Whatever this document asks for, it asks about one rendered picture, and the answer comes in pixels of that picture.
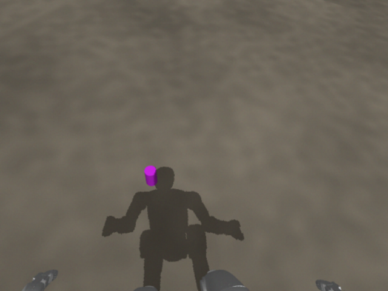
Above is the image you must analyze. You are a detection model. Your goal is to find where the left robot hand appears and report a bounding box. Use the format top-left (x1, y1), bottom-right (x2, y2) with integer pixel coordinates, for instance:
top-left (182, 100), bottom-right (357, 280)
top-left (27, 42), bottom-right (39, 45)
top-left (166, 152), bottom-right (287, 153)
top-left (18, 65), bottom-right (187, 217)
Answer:
top-left (22, 270), bottom-right (58, 291)

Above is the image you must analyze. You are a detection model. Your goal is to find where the can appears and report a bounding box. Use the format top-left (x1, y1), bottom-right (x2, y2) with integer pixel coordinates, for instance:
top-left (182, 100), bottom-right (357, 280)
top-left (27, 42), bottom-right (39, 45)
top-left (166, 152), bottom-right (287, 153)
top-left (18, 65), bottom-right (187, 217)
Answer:
top-left (144, 166), bottom-right (157, 186)

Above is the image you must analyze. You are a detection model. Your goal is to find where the right robot hand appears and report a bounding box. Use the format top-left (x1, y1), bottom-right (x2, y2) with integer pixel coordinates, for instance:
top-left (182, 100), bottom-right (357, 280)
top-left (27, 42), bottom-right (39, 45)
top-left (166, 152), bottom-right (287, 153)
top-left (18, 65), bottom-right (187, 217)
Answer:
top-left (316, 279), bottom-right (342, 291)

